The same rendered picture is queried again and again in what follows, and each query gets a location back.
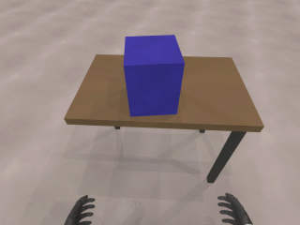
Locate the table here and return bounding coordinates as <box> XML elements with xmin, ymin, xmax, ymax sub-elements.
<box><xmin>64</xmin><ymin>54</ymin><xmax>264</xmax><ymax>184</ymax></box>

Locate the right robot hand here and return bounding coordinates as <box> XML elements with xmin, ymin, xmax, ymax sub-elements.
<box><xmin>217</xmin><ymin>192</ymin><xmax>253</xmax><ymax>225</ymax></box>

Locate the carton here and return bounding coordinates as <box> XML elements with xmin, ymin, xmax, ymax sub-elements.
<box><xmin>123</xmin><ymin>35</ymin><xmax>185</xmax><ymax>117</ymax></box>

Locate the left robot hand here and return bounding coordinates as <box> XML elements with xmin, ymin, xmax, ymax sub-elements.
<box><xmin>64</xmin><ymin>195</ymin><xmax>95</xmax><ymax>225</ymax></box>

